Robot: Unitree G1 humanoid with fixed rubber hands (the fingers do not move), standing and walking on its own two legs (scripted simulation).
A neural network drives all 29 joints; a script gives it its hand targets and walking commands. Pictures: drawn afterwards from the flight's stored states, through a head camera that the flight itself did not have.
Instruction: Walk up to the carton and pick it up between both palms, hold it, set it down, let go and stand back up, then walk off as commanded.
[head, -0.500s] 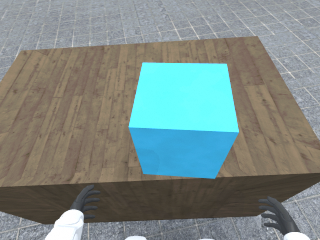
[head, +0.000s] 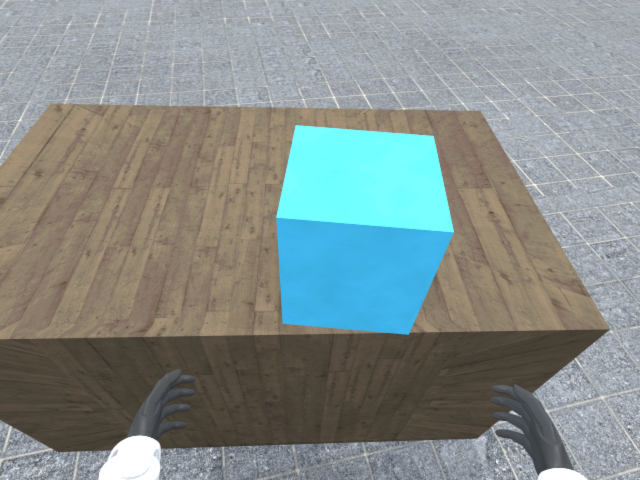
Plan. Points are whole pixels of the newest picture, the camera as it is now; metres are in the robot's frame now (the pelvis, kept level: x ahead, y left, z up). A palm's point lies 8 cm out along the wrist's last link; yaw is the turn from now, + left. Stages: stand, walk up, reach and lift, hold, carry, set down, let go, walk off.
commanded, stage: reach and lift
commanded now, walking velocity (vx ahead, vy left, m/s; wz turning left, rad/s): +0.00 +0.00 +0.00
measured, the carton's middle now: (354, 234) +0.47 -0.03 +0.02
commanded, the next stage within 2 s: none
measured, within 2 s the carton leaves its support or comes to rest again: neither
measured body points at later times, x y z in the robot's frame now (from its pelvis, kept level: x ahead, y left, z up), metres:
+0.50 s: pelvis -0.06 +0.00 +0.00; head -0.08 -0.03 +0.45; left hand +0.18 +0.19 +0.00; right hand +0.13 -0.25 -0.03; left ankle +0.06 +0.12 -0.74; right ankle -0.10 -0.06 -0.74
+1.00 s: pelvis -0.03 +0.02 +0.00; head -0.04 +0.04 +0.45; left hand +0.23 +0.20 +0.03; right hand +0.15 -0.18 +0.02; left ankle +0.06 +0.12 -0.74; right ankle -0.10 -0.06 -0.74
